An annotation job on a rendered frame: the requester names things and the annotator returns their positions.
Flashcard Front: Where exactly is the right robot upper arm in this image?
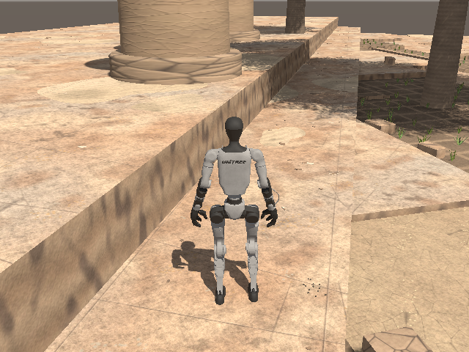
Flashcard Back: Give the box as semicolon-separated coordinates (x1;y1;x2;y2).
249;148;269;188

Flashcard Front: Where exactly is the robot left forearm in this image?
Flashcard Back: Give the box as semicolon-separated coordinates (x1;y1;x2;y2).
193;178;207;211

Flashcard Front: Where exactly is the robot head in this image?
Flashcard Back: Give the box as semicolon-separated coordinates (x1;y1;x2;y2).
221;117;247;153

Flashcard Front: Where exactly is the robot right shin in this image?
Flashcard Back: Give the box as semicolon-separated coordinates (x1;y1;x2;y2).
248;242;258;292

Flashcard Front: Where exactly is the robot left hand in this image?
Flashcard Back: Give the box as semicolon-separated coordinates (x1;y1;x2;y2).
191;208;207;227

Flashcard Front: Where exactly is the left robot upper arm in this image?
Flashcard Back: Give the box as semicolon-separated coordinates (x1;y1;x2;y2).
200;148;219;188

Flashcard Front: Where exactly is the robot right forearm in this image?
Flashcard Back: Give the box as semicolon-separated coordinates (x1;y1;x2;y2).
262;177;276;210

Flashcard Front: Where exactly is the robot right hand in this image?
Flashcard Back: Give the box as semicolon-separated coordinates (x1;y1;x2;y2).
261;208;278;227

